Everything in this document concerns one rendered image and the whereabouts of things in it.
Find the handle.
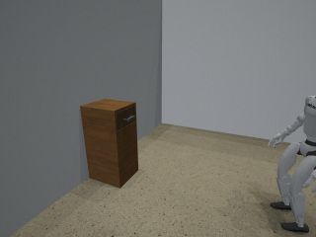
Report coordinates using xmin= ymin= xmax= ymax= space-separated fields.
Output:
xmin=123 ymin=116 xmax=135 ymax=121

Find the cabinet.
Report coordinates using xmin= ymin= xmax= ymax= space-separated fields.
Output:
xmin=80 ymin=99 xmax=138 ymax=189

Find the robot shin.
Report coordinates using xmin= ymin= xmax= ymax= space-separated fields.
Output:
xmin=288 ymin=193 xmax=306 ymax=227
xmin=276 ymin=177 xmax=290 ymax=205

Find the robot right upper arm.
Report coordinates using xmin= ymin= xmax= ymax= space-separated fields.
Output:
xmin=298 ymin=96 xmax=316 ymax=123

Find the right robot hand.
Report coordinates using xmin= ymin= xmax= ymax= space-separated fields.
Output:
xmin=268 ymin=133 xmax=285 ymax=149

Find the left robot hand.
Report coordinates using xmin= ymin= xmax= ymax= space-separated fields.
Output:
xmin=303 ymin=169 xmax=316 ymax=193

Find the right robot forearm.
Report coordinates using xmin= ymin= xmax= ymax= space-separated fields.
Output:
xmin=281 ymin=117 xmax=303 ymax=137

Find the robot right shin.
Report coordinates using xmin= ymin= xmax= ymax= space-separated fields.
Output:
xmin=276 ymin=177 xmax=290 ymax=205

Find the robot left shin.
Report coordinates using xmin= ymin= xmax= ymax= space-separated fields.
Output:
xmin=288 ymin=193 xmax=306 ymax=227

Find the drawer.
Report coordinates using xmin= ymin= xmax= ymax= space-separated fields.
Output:
xmin=116 ymin=106 xmax=135 ymax=131

